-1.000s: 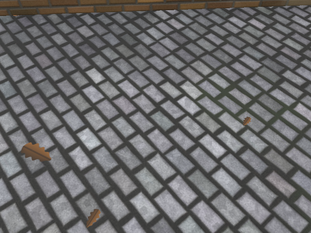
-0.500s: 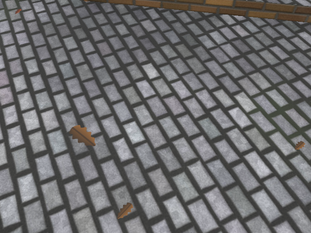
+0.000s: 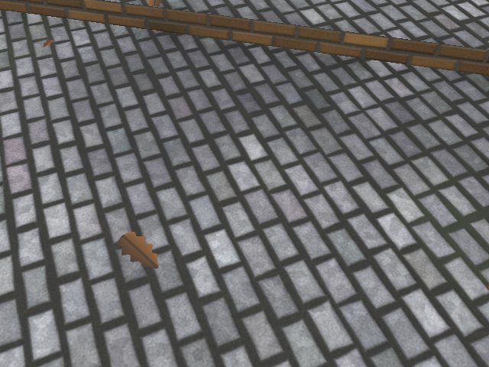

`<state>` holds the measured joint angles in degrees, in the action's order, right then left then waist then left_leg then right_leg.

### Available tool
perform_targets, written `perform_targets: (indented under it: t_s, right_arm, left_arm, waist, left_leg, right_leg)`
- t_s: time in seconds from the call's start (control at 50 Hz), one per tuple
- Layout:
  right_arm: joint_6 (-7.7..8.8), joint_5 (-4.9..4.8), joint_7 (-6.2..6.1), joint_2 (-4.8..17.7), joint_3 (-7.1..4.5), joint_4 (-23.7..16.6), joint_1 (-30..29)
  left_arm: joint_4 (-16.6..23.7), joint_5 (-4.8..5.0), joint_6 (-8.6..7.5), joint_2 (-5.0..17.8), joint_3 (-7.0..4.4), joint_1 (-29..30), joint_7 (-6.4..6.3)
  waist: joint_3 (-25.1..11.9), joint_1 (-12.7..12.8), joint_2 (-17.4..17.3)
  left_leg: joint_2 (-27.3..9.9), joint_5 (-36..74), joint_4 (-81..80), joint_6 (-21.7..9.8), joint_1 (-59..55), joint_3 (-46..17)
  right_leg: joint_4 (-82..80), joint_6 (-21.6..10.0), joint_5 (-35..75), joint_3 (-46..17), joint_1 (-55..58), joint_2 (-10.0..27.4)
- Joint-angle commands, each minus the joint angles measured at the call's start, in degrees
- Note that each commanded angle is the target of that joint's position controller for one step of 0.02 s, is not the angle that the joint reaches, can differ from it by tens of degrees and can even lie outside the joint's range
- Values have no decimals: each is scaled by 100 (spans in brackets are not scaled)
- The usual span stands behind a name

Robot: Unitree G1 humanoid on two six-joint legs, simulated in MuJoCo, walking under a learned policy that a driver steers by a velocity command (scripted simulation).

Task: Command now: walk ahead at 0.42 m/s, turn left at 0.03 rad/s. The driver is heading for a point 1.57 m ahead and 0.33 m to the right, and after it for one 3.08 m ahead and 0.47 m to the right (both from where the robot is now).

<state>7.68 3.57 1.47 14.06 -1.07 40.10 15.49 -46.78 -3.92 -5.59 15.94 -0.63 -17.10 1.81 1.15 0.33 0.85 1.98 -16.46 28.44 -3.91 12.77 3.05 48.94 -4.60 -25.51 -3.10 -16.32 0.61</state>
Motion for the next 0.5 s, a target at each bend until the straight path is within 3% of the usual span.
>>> perform_targets:
  t_s: [0.02, 0.04, 0.06, 0.1, 0.12, 0.14, 0.16, 0.18, 0.2, 0.22, 0.24, 0.28, 0.3, 0.32, 0.38, 0.4, 0.42, 0.44, 0.46, 0.48, 0.5]
  right_arm:
    - [-26, 8, -88, 378, -76, -12, 1142]
    - [-37, 36, -93, 264, -10, 23, 1011]
    - [-62, 62, -117, 253, -6, -35, 848]
    - [-101, 112, -133, 433, -69, 20, 936]
    - [-106, 251, -162, 458, -60, 50, 1030]
    - [-109, 290, -130, 410, -46, 104, 1096]
    - [-63, 232, -121, 350, -10, 170, 1298]
    - [-32, 222, -131, 203, 51, 494, 1701]
    - [-32, 197, -108, 192, 68, 642, 1960]
    - [-30, 161, -82, 251, 46, 744, 1953]
    - [-78, 205, -3, 240, 93, 825, 2025]
    - [-110, 271, 143, 114, 183, 969, 1981]
    - [-89, 239, 178, 138, 183, 1023, 1958]
    - [-66, 187, 155, 236, 172, 1133, 2084]
    - [-81, 103, -24, 242, 217, 1586, 2794]
    - [-389, -772, -368, 707, -137, 1483, 2067]
    - [-535, -724, -503, 778, -130, 1522, 2141]
    - [-591, -623, -500, 734, -145, 1629, 2355]
    - [-617, -496, -452, 737, -170, 1631, 2283]
    - [-579, -434, -369, 529, -127, 1614, 2012]
    - [-465, -402, -250, -50, -51, 1690, 2374]
  left_arm:
    - [539, -88, -233, 448, -117, 693, -57]
    - [569, -161, -193, 337, -87, 735, -49]
    - [573, -144, -145, 214, -54, 806, -1]
    - [622, -40, -32, 41, -20, 1051, 119]
    - [620, -108, -10, -101, 54, 1021, 208]
    - [641, -107, 7, -103, 65, 1011, 273]
    - [741, -153, 11, -52, 52, 1146, 277]
    - [786, -120, -8, 17, 44, 1327, 242]
    - [799, -53, 1, 28, 52, 1408, 199]
    - [808, 22, 2, 4, 81, 1535, 165]
    - [883, -11, 69, -135, 115, 1656, 144]
    - [1053, -65, 194, -141, 144, 1753, 190]
    - [1093, -81, 237, 8, 114, 1782, 191]
    - [1148, -84, 244, 98, 98, 1933, 183]
    - [1274, -123, 321, 39, 126, 2600, 146]
    - [1345, 938, 80, 237, -63, 2910, 231]
    - [1229, 975, -41, 157, -16, 2698, 260]
    - [1059, 796, -114, 66, -27, 2339, 271]
    - [741, 661, -108, 193, -136, 1405, 232]
    - [315, 626, -45, 364, -265, 91, 180]
    - [-93, 436, -11, 623, -279, -1208, 173]
  waist:
    - [217, -455, -437]
    - [293, -268, -399]
    - [209, -167, -310]
    - [122, -251, -308]
    - [101, -270, -346]
    - [93, -247, -298]
    - [88, -339, -330]
    - [311, -448, -285]
    - [336, -540, -258]
    - [313, -595, -86]
    - [309, -619, -333]
    - [524, -486, -386]
    - [701, -465, -238]
    - [803, -549, -84]
    - [1003, -942, -72]
    - [1578, -799, -11]
    - [1122, -756, 182]
    - [632, -746, 115]
    - [-36, -401, 3]
    - [-628, 339, 82]
    - [-1627, 637, 1337]
  left_leg:
    - [-1949, -453, -1798, -1290, -1991, -2713]
    - [-1903, 192, -1808, -1211, -1725, -2395]
    - [-1742, 799, -1889, -1132, -1536, -2018]
    - [-1396, 1362, -1949, -1105, -1353, -1354]
    - [-1283, 1663, -1744, -1092, -1118, -1139]
    - [-1257, 2016, -1644, -1132, -932, -1021]
    - [-1120, 1843, -1563, -1165, -954, -912]
    - [-1348, 1558, -1433, -1158, -1513, -1207]
    - [-1413, 1554, -1240, -1164, -1894, -1247]
    - [-1090, 1229, -1128, -1012, -1585, -921]
    - [-889, 1099, -1144, -985, -814, -739]
    - [-979, 800, -1048, -988, 199, -862]
    - [-1051, 714, -915, -972, 133, -923]
    - [-1075, 606, -732, -935, -236, -997]
    - [-1083, 584, -262, -732, -1447, -1168]
    - [-1223, 1596, 435, -441, -1356, -1259]
    - [-1167, 2147, 999, -346, -1567, -1065]
    - [-1063, 2708, 1584, -307, -1634, -976]
    - [-913, 3128, 2577, -278, -1262, -942]
    - [-595, 2581, 4090, -76, -195, -695]
    - [224, -2125, 6905, 326, 2178, -428]
  right_leg:
    - [1553, -186, 256, -206, -3123, 234]
    - [1407, -175, 505, -219, -2997, 358]
    - [1125, -118, 801, -156, -2770, 421]
    - [574, 123, 1479, 120, -2563, 396]
    - [748, 176, 2109, 121, -2459, 444]
    - [639, 229, 2466, 199, -2460, 416]
    - [368, 275, 2913, 260, -2589, 365]
    - [-172, 345, 3553, -182, -3343, 582]
    - [-606, 418, 4024, -265, -3752, 652]
    - [-1444, 398, 4836, -136, -3349, 628]
    - [-1609, 368, 5298, 160, -2475, 500]
    - [-1359, 256, 5419, 161, -1585, 469]
    - [-1465, 229, 5175, 113, -1646, 499]
    - [-1739, 215, 4938, 113, -1865, 518]
    - [-2502, 171, 4434, 160, -2392, 575]
    - [-2691, 247, 4110, -106, -2834, 451]
    - [-3006, 256, 4441, 21, -2428, 414]
    - [-3120, 207, 4704, 206, -1664, 250]
    - [-2943, 132, 4851, 362, -248, 104]
    - [-2829, 29, 5353, 418, 1649, 272]
    - [-1224, -521, 7726, -191, 4593, 1252]
